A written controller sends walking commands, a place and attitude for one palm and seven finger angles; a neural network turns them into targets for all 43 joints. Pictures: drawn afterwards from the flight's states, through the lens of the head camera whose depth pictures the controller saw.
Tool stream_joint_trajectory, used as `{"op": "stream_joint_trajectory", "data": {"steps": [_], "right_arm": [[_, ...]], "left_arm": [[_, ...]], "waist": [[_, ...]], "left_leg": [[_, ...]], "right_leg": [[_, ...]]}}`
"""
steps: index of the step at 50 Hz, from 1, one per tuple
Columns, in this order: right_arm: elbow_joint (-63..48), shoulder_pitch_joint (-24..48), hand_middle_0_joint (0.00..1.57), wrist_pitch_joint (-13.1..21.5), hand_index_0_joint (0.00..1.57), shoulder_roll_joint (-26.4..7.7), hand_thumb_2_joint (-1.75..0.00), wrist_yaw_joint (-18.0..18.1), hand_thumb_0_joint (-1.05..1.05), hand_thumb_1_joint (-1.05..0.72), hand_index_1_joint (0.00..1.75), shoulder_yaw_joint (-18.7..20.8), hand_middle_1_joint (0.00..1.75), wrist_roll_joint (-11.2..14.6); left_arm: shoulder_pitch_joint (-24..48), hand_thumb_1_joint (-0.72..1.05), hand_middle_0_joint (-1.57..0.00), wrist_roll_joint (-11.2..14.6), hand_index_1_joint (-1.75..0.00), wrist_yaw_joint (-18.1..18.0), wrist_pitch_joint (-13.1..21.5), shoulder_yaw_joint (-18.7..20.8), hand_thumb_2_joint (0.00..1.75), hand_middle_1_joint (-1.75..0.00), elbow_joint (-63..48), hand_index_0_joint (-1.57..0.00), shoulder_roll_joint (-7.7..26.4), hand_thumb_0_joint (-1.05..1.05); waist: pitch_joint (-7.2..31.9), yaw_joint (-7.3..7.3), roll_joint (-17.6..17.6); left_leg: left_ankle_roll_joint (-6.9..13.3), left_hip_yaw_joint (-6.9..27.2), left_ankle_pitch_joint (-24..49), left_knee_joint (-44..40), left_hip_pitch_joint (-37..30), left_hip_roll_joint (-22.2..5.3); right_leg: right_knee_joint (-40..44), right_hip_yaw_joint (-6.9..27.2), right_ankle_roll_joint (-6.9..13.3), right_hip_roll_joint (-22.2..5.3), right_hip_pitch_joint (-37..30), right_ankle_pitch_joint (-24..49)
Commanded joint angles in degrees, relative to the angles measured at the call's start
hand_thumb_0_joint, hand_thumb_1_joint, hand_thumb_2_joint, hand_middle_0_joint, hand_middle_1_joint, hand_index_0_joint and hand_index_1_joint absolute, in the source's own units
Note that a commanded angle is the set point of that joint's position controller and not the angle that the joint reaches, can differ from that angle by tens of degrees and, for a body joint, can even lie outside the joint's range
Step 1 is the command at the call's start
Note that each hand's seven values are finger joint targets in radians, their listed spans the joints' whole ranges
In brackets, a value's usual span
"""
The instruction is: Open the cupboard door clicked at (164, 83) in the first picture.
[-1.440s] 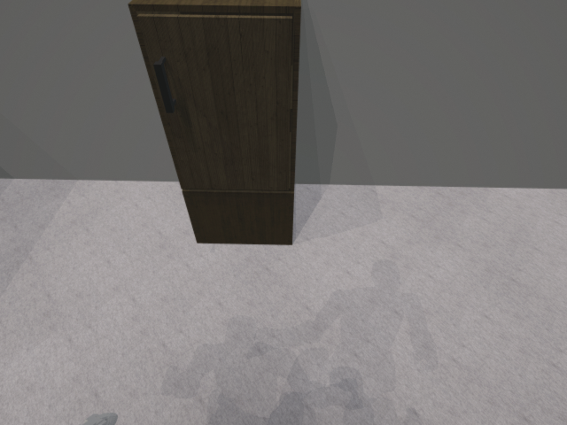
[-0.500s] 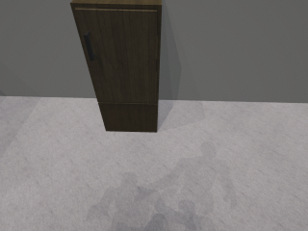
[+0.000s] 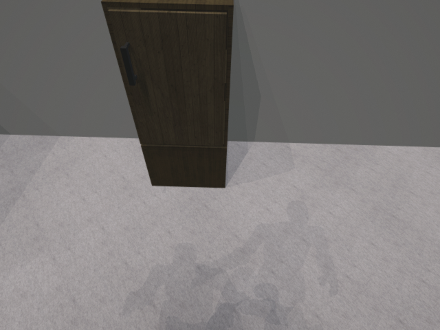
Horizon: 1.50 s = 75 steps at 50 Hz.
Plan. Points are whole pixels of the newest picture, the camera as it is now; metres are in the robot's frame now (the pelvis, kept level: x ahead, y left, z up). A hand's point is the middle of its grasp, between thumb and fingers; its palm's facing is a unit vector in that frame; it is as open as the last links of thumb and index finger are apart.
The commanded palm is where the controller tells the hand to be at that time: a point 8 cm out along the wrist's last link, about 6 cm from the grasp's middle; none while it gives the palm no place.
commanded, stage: walk to a spot facing it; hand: left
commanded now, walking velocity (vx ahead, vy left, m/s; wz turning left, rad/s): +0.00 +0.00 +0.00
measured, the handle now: (130, 64) +0.97 +0.39 +0.01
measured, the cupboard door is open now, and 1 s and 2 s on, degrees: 0 0 0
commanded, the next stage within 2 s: turn to face it in 1.36 s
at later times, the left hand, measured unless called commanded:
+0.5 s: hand out of the picture +0.02 +0.25 -0.20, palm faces +0.17 -0.96 -0.22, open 7.4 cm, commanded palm none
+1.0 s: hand out of the picture +0.00 +0.27 -0.16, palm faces +0.42 -0.88 -0.23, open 7.4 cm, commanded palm none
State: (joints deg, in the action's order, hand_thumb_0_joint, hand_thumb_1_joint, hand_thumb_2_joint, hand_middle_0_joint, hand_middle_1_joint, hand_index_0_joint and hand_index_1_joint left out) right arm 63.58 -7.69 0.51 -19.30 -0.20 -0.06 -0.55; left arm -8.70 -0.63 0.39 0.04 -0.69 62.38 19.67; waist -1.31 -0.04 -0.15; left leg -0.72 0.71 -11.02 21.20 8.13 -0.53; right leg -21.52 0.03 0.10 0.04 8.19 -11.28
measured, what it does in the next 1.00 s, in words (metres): lifts its right foot, turning left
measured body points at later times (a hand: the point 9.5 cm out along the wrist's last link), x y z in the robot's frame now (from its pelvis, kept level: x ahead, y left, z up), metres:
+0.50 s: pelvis -0.01 +0.04 -0.03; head +0.01 +0.07 +0.42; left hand +0.01 +0.30 -0.18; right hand +0.07 -0.22 -0.16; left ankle -0.01 +0.13 -0.75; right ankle +0.01 -0.12 -0.74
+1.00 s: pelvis +0.00 +0.05 +0.00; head +0.01 +0.06 +0.45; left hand -0.02 +0.32 -0.14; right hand +0.11 -0.19 -0.14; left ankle -0.01 +0.13 -0.75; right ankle +0.05 -0.09 -0.71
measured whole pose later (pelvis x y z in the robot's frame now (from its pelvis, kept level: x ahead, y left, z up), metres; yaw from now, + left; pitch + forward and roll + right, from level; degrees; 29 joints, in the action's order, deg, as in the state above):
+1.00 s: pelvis +0.00 +0.05 +0.00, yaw +26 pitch +2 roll -2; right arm 56.1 -19.0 -1.2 -12.4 -0.3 4.1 -1.6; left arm -11.0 -1.1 0.8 -1.9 3.4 52.9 13.7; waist 1.2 3.4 -1.3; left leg 3.9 10.4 -10.3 25.0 16.2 5.7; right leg -40.4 -0.4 -3.4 -0.1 19.7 -24.2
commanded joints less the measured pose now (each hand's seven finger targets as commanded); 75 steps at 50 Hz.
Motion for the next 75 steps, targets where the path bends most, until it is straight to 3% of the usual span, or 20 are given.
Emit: {"op": "stream_joint_trajectory", "data": {"steps": [1,12,18,22,23,25,26,28,31,43,50,51,53,55,61,68,72,73,74,75], "right_arm": [[-3.59,3.08,0.2,1.29,0.2,-11.84,-0.9,0.87,0.0,-0.9,0.3,2.02,0.3,0.04],[-5.35,-0.1,0.2,-1.17,0.2,-5.08,-0.9,0.38,0.0,-0.9,0.3,1.29,0.3,-0.11],[-9.14,-1.69,0.2,-2.82,0.2,-3.88,-0.9,0.27,0.0,-0.9,0.3,3.52,0.3,0.02],[-9.16,-7.16,0.2,-2.06,0.2,-0.85,-0.9,-0.53,0.0,-0.9,0.3,3.59,0.3,0.36],[-8.77,-9.58,0.2,-1.7,0.2,-1.64,-0.9,-0.64,0.0,-0.9,0.3,3.79,0.3,0.07],[-9.13,-13.55,0.2,-0.99,0.2,-9.92,-0.9,0.17,0.0,-0.9,0.3,5.78,0.3,-0.41],[-8.93,-13.19,0.2,-1.32,0.2,-9.9,-0.9,0.41,0.0,-0.9,0.3,5.95,0.3,-0.44],[-10.69,-8.37,0.2,-1.14,0.2,-6.43,-0.9,0.98,0.0,-0.9,0.3,5.43,0.3,-0.55],[-11.57,-6.29,0.2,-0.68,0.2,-4.46,-0.9,1.3,0.0,-0.9,0.3,5.02,0.3,-0.55],[-10.6,-12.6,0.2,-0.28,0.2,-4.4,-0.9,0.86,0.0,-0.9,0.3,6.45,0.3,-0.9],[-12.53,-6.32,0.2,-0.57,0.2,-4.71,-0.9,0.56,0.0,-0.9,0.3,6.58,0.3,-0.93],[-13.1,-4.43,0.2,-0.58,0.2,-3.43,-0.9,0.4,0.0,-0.9,0.3,6.48,0.3,-0.59],[-15.61,-4.98,0.2,0.0,0.2,2.1,-0.9,0.13,0.0,-0.9,0.3,5.07,0.3,-0.5],[-15.78,-4.72,0.2,-0.52,0.2,-0.46,-0.9,-1.05,0.0,-0.9,0.3,6.27,0.3,-1.6],[-13.55,-3.23,0.2,-1.56,0.2,2.37,-0.9,-2.88,0.0,-0.9,0.3,5.24,0.3,-1.08],[-17.16,6.55,0.2,-1.95,0.2,4.84,-0.9,-3.29,0.0,-0.9,0.3,3.08,0.3,-0.86],[-13.82,-8.26,0.2,-0.89,0.2,-0.47,-0.9,-2.09,0.0,-0.9,0.3,4.4,0.3,-1.42],[-12.49,-14.69,0.2,-0.6,0.2,-4.68,-0.9,-1.49,0.0,-0.9,0.3,5.49,0.3,-1.68],[-11.99,-17.51,0.2,0.15,0.2,-11.1,-0.9,-0.5,0.0,-0.9,0.3,6.92,0.3,-1.33],[-11.93,-18.3,0.2,0.21,0.2,-12.09,-0.9,0.06,0.0,-0.9,0.3,6.52,0.3,0.62]], "left_arm": [[2.61,0.9,-0.2,0.0,-0.3,-1.03,1.59,2.6,0.9,-0.3,-3.81,-0.2,11.66,0.0],[-1.86,0.9,-0.2,0.0,-0.3,-2.06,-0.9,2.63,0.9,-0.3,-4.92,-0.2,6.54,0.0],[-2.13,0.9,-0.2,-1.07,-0.3,-2.98,-0.92,4.68,0.9,-0.3,-9.5,-0.2,8.77,0.0],[0.4,0.9,-0.2,-0.89,-0.3,-2.62,-0.9,5.26,0.9,-0.3,-11.56,-0.2,7.86,0.0],[-0.3,0.9,-0.2,-0.49,-0.3,-2.39,-1.27,5.11,0.9,-0.3,-11.86,-0.2,6.61,0.0],[0.37,0.9,-0.2,-0.06,-0.3,-2.07,-2.21,3.98,0.9,-0.3,-15.0,-0.2,0.26,0.0],[0.46,0.9,-0.2,-0.32,-0.3,-2.02,-2.62,4.36,0.9,-0.3,-14.89,-0.2,1.55,0.0],[2.5,0.9,-0.2,-0.49,-0.3,-1.76,-2.72,5.02,0.9,-0.3,-13.75,-0.2,1.22,0.0],[-0.91,0.9,-0.2,-0.48,-0.3,-1.37,-2.38,5.39,0.9,-0.3,-11.96,-0.2,-0.06,0.0],[1.54,0.9,-0.2,-0.76,-0.3,-0.12,-0.64,5.52,0.9,-0.3,-14.09,-0.2,-0.97,0.0],[-8.11,0.9,-0.2,-0.38,-0.3,-0.1,0.44,5.71,0.9,-0.3,-12.72,-0.2,-1.18,0.0],[-11.87,0.9,-0.2,-0.53,-0.3,-0.36,0.87,6.18,0.9,-0.3,-11.82,-0.2,0.04,0.0],[-15.59,0.9,-0.2,-1.12,-0.3,-1.76,1.7,7.08,0.9,-0.3,-12.14,-0.2,8.03,0.0],[-8.66,0.9,-0.2,-0.32,-0.3,-1.67,1.94,6.6,0.9,-0.3,-13.71,-0.2,6.42,0.0],[-12.99,0.9,-0.2,-0.45,-0.3,-1.49,4.15,4.11,0.9,-0.3,-9.63,-0.2,-1.58,0.0],[-17.71,0.9,-0.2,-1.23,-0.3,-2.39,3.04,4.17,0.9,-0.3,-7.78,-0.2,0.51,0.0],[-15.52,0.9,-0.2,-0.61,-0.3,-2.17,2.55,5.87,0.9,-0.3,-9.58,-0.2,5.2,0.0],[-14.78,0.9,-0.2,-0.03,-0.3,-1.82,2.69,5.57,0.9,-0.3,-10.34,-0.2,4.2,0.0],[-18.23,0.9,-0.2,1.02,-0.3,-1.2,2.66,4.69,0.9,-0.3,-11.2,-0.2,0.05,0.0],[-17.71,0.9,-0.2,0.96,-0.3,-2.12,1.78,4.16,0.9,-0.3,-11.86,-0.2,-0.46,0.0]], "waist": [[1.87,0.01,0.17],[1.22,-0.87,1.82],[1.26,-1.1,11.3],[2.81,2.14,8.12],[3.7,3.08,2.1],[2.78,3.99,-20.62],[3.44,3.64,-12.5],[0.83,2.13,-8.46],[1.38,0.67,-4.6],[1.24,3.7,-8.55],[1.77,-1.7,-8.04],[1.95,-3.99,-5.4],[1.45,-5.4,16.85],[-2.82,-0.66,6.17],[-7.11,0.11,8.04],[-8.22,-1.88,11.89],[5.79,4.69,9.7],[12.82,7.59,3.14],[20.72,6.92,-11.94],[27.02,6.97,-7.51]], "left_leg": [[2.07,5.38,5.44,-3.68,-0.32,-5.94],[1.33,5.48,8.82,3.81,8.41,-4.28],[-0.3,0.09,-18.89,34.38,16.41,-1.14],[-1.04,-3.77,-7.74,15.2,7.79,-2.31],[-0.5,-2.73,1.26,7.35,1.13,-1.9],[10.24,27.8,25.71,-5.1,-1.09,-21.11],[13.21,24.81,17.42,-4.45,1.27,-22.06],[10.8,24.19,1.73,-6.14,6.07,-16.46],[8.9,18.89,1.08,-5.98,5.6,-12.04],[11.37,29.08,-21.68,-9.44,0.18,-9.65],[9.11,26.8,-18.93,-4.25,14.62,-4.42],[6.96,23.62,-20.83,1.07,22.5,-1.84],[0.15,5.02,-20.48,30.27,43.76,6.52],[0.44,5.13,-12.56,40.35,37.99,1.55],[-1.44,-1.61,-0.98,45.38,35.96,-2.12],[-0.3,-9.74,-0.65,24.9,26.49,-0.85],[2.65,-10.8,3.52,10.52,3.2,3.55],[4.42,-5.39,18.42,8.11,-11.81,-2.69],[13.15,17.97,53.13,11.52,-27.35,-22.02],[17.33,19.12,60.22,8.73,-27.8,-26.55]], "right_leg": [[4.61,6.35,1.69,-6.99,0.91,3.9],[-0.91,3.63,0.43,-9.83,-0.36,5.89],[2.43,7.84,11.36,-23.48,1.67,16.53],[-8.88,-2.54,5.92,-20.11,3.27,20.18],[-15.84,-5.7,2.69,-17.44,7.62,14.09],[-38.74,-5.29,-4.5,-3.77,24.53,-27.15],[-43.62,-0.3,-3.02,-5.48,22.86,-24.21],[-46.05,1.56,-3.11,-6.39,25.21,-16.17],[-44.56,1.32,-3.96,-5.87,23.72,-9.23],[-26.72,0.09,-4.11,-2.19,23.9,-13.14],[-7.57,-2.17,-2.36,1.25,0.44,-9.55],[-0.43,-1.07,-1.63,-0.63,-9.18,-6.64],[14.82,30.89,5.97,-28.18,-19.45,-29.55],[16.41,22.26,6.09,-26.45,-4.52,-27.52],[10.56,-2.75,2.57,-16.56,-3.93,6.86],[2.44,-12.54,1.93,-16.65,-5.22,38.98],[-22.66,-15.28,0.09,-17.9,-6.54,46.41],[-36.53,-14.26,-1.78,-15.42,2.04,29.12],[-54.7,-9.81,-4.32,-5.24,21.78,-23.58],[-60.31,-1.16,-2.96,-5.21,22.37,-25.92]]}}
